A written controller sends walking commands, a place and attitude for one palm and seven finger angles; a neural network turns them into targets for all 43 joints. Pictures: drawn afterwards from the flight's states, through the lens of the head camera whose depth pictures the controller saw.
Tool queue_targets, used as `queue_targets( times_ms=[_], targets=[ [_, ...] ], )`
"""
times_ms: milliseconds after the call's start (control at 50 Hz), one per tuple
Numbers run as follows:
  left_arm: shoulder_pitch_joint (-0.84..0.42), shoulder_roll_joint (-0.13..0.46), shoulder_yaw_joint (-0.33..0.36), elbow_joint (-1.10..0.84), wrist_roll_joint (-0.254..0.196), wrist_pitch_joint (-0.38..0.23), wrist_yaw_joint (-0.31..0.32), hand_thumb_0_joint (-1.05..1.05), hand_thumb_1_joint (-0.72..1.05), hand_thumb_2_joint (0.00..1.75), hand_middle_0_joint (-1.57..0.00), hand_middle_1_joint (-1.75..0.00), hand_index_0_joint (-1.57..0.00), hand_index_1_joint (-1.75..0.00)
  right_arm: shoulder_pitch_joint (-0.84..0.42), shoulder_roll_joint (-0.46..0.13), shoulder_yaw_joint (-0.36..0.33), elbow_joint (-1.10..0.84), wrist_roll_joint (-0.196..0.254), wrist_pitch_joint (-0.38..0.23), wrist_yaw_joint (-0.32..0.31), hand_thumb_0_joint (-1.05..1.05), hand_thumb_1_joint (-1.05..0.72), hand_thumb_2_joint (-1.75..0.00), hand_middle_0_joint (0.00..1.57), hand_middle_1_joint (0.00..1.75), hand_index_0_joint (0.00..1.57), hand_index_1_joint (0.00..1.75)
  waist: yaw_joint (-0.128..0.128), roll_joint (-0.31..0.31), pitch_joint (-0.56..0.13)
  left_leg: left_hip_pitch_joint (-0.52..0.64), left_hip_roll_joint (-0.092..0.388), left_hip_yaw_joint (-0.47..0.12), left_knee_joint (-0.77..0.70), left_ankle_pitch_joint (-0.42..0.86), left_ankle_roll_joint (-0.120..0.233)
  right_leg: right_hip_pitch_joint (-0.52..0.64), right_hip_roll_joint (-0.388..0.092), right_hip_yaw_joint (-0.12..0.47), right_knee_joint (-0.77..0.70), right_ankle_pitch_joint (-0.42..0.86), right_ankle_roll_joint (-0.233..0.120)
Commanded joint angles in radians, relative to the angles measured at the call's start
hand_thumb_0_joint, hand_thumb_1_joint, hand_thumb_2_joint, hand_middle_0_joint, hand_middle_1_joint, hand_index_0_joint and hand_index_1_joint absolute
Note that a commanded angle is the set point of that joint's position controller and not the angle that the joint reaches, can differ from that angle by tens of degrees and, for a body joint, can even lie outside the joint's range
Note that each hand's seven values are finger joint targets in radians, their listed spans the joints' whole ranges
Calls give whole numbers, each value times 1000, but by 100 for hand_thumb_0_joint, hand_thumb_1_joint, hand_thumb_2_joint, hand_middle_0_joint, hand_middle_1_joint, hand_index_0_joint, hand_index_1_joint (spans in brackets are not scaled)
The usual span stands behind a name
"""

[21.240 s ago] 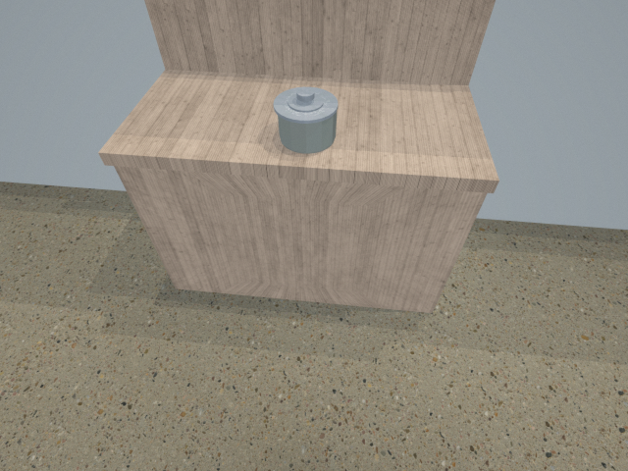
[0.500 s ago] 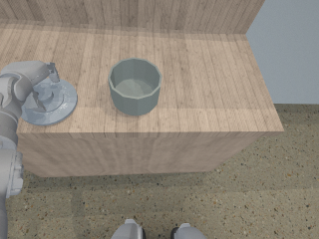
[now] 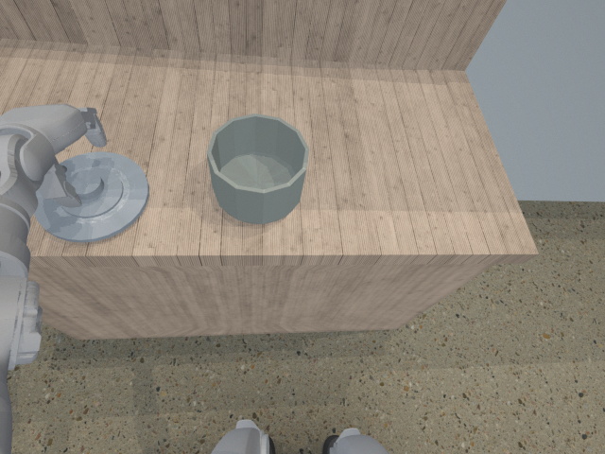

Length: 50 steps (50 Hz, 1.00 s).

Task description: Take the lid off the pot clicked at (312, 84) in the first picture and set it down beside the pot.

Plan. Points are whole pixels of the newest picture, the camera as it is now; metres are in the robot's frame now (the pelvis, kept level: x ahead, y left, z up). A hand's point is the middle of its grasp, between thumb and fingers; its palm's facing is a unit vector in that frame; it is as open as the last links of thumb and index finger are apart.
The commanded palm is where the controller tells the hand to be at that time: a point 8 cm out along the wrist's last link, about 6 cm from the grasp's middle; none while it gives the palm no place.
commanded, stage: raise the empty hand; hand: left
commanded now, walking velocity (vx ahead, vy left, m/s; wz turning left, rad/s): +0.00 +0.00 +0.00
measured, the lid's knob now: (86, 184) +0.49 +0.30 -0.02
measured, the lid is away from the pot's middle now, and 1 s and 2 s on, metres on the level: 0.25 0.25 0.25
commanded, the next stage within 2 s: draw the hand back to the body in 1.04 s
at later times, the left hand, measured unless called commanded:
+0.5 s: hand (36, 141) +0.47 +0.31 +0.09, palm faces -0.41 -0.11 -0.91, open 11.0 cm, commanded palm +0.50 +0.29 +0.16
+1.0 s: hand (16, 101) +0.48 +0.31 +0.14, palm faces -0.37 -0.11 -0.92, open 11.0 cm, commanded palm +0.49 +0.30 +0.20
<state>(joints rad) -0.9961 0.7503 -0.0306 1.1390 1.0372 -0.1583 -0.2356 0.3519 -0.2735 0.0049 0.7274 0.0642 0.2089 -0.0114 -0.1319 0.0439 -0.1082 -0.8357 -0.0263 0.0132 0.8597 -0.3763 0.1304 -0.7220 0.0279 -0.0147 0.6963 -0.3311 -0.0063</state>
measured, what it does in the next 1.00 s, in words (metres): stands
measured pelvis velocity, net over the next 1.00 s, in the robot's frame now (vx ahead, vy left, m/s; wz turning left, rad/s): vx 0.02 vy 0.00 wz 0.04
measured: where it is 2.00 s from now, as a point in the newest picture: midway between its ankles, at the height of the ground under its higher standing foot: outside the picture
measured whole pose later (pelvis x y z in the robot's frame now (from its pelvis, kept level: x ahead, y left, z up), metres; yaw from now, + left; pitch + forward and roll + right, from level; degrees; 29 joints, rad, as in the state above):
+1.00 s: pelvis +0.02 +0.00 +0.03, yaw +2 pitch +14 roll -5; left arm -1.07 0.72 -0.09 1.07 0.97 -0.11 -0.37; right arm 0.31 -0.27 0.00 0.71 0.08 0.18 -0.01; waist -0.08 0.05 -0.09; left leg -0.57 -0.07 0.01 0.65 -0.31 0.14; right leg -0.46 -0.01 0.01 0.50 -0.28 0.00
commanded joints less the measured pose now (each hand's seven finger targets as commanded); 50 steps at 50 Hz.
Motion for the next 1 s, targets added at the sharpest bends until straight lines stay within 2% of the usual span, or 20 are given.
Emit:
queue_targets(
  times_ms=[0,40,80,120,160,180,200,260,300,360,400,460,540,620,680,700,740,820,880,980],
  targets=[
    [-493,278,61,-269,-18,-6,18,0,2,58,-33,-90,-33,-90,156,-206,-69,-39,-5,-10,-17,0,-90,-90,20,30,20,30,10,213,-500,771,63,-171,-96,650,-143,-122,66,-62,-67,144,-52],
    [-441,252,56,-206,-34,-6,6,0,2,58,-33,-90,-33,-90,154,-200,-66,-40,-2,-15,-15,0,-90,-90,20,30,20,30,5,163,-458,750,59,-161,-95,660,-135,-116,67,-63,-77,155,-49],
    [-426,291,73,-138,-37,-2,4,0,2,58,-33,-90,-33,-90,149,-209,-57,-36,2,-13,-19,0,-90,-90,20,30,20,30,0,93,-392,655,49,-133,-108,543,-114,-82,66,-58,-87,144,-46],
    [-469,267,42,-172,-32,-2,1,0,2,58,-33,-90,-33,-90,145,-211,-59,-39,5,-17,-17,0,-90,-90,20,30,20,30,0,116,-376,650,49,-135,-134,478,-111,-79,62,-58,-99,120,-50],
    [-507,293,66,-300,-27,-21,-7,0,2,58,-33,-90,-33,-90,149,-206,-71,-48,-1,-20,-19,0,-90,-90,20,30,20,30,19,192,-488,784,57,-158,-129,630,-132,-60,60,-53,-100,164,-52],
    [-465,303,82,-279,-31,-25,-10,0,2,58,-33,-90,-33,-90,146,-201,-70,-51,1,-22,-21,0,-90,-90,20,30,20,30,25,200,-491,813,60,-163,-126,681,-142,-61,61,-55,-100,174,-53],
    [-461,296,82,-291,-40,-28,-14,0,2,58,-33,-90,-33,-90,141,-201,-72,-53,-2,-21,-20,0,-90,-90,20,30,20,30,25,179,-496,816,61,-165,-129,700,-146,-51,61,-59,-104,181,-50],
    [-423,231,33,-140,-57,-4,-17,0,2,58,-33,-90,-33,-90,132,-206,-63,-40,7,-18,-17,0,-90,-90,20,30,20,30,4,82,-339,692,56,-142,-153,553,-121,-66,58,-59,-123,144,-44],
    [-502,216,4,-210,-52,3,-17,0,2,58,-33,-90,-33,-90,132,-209,-68,-37,8,-21,-14,0,-90,-90,20,30,20,30,7,128,-362,724,56,-151,-172,513,-119,-63,55,-53,-135,126,-49],
    [-534,256,32,-283,-48,-11,-30,0,2,58,-33,-90,-33,-90,137,-207,-73,-40,4,-29,-20,0,-90,-90,20,30,20,30,16,170,-447,828,61,-175,-165,632,-140,-44,53,-48,-133,162,-49],
    [-513,279,58,-269,-56,-12,-32,0,2,58,-33,-90,-33,-90,131,-206,-72,-43,6,-33,-23,0,-90,-90,20,30,20,30,24,141,-443,820,61,-171,-174,628,-140,-20,51,-50,-140,166,-48],
    [-500,233,23,-213,-60,1,-32,0,2,58,-33,-90,-33,-90,121,-206,-68,-41,10,-36,-20,0,-90,-90,20,30,20,30,20,117,-379,781,58,-164,-187,602,-137,-22,49,-52,-150,166,-47],
    [-549,194,-7,-282,-61,14,-42,0,2,58,-33,-90,-33,-90,110,-202,-75,-49,7,-41,-13,0,-90,-90,20,30,20,30,28,152,-417,843,61,-179,-198,660,-147,-10,48,-46,-162,184,-50],
    [-516,253,37,-229,-65,25,-46,0,2,58,-33,-90,-33,-90,104,-205,-67,-55,12,-42,-14,0,-90,-90,20,30,20,30,33,80,-393,777,46,-153,-217,588,-133,61,47,-47,-178,188,-47],
    [-566,210,-4,-277,-60,32,-56,0,2,58,-33,-90,-33,-90,99,-201,-69,-53,10,-41,-11,0,-90,-90,20,30,20,30,30,122,-401,829,54,-164,-217,677,-142,56,47,-50,-182,217,-48],
    [-565,228,13,-294,-59,33,-59,0,2,58,-33,-90,-33,-90,95,-200,-72,-61,10,-42,-8,0,-90,-90,20,30,20,30,35,142,-412,848,55,-173,-218,693,-147,58,46,-47,-185,213,-48],
    [-557,238,26,-296,-67,31,-68,0,2,58,-33,-90,-33,-90,84,-199,-69,-73,11,-45,-10,0,-90,-90,20,30,20,30,45,137,-421,862,56,-182,-226,711,-153,67,43,-44,-189,215,-49],
    [-567,188,-12,-288,-78,45,-81,0,2,58,-33,-90,-33,-90,77,-193,-71,-69,11,-41,-8,0,-90,-90,20,30,20,30,33,102,-394,846,52,-172,-242,644,-140,84,42,-48,-209,202,-43],
    [-550,255,36,-272,-77,45,-91,0,2,58,-33,-90,-33,-90,73,-196,-64,-73,13,-42,-12,0,-90,-90,20,30,20,30,43,63,-395,817,41,-152,-246,660,-128,141,40,-45,-215,243,-44],
    [-542,238,7,-221,-73,47,-112,0,2,58,-33,-90,-33,-90,68,-199,-57,-73,20,-44,-14,0,-90,-90,20,30,20,30,37,56,-334,773,38,-136,-259,606,-120,141,39,-48,-223,231,-44]
  ],
)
